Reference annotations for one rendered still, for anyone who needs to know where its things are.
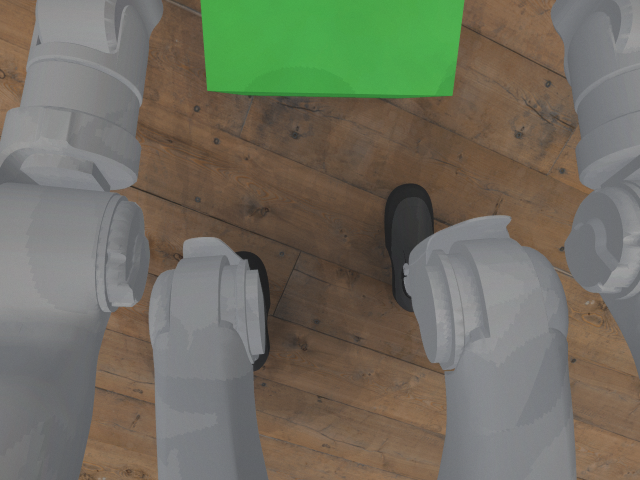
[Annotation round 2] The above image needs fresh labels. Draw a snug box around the robot left upper arm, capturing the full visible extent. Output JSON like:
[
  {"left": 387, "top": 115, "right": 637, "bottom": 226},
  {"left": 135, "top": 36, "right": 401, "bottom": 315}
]
[{"left": 0, "top": 182, "right": 150, "bottom": 480}]

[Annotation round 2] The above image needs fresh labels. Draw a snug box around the robot right upper arm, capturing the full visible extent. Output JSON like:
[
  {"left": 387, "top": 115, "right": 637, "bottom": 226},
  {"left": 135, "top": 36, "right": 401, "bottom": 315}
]
[{"left": 564, "top": 180, "right": 640, "bottom": 379}]

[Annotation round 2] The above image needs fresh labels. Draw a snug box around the left robot shin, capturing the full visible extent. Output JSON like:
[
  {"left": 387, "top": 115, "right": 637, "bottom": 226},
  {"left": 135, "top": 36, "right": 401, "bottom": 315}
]
[{"left": 149, "top": 237, "right": 260, "bottom": 361}]

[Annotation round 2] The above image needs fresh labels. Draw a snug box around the left robot forearm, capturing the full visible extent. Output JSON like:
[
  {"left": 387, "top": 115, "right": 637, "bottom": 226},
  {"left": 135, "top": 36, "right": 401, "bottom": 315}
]
[{"left": 0, "top": 0, "right": 163, "bottom": 192}]

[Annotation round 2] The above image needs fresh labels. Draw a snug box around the right robot forearm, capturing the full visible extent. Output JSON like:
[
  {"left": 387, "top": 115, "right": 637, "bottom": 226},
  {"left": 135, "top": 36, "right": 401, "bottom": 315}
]
[{"left": 551, "top": 0, "right": 640, "bottom": 190}]

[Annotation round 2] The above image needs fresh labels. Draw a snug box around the robot left thigh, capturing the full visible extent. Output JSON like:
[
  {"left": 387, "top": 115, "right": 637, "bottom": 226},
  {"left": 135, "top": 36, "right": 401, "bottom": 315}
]
[{"left": 153, "top": 255, "right": 269, "bottom": 480}]

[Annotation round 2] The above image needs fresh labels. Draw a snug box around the carton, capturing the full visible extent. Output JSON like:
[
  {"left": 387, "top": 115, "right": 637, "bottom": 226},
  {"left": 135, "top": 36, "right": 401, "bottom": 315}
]
[{"left": 201, "top": 0, "right": 464, "bottom": 98}]

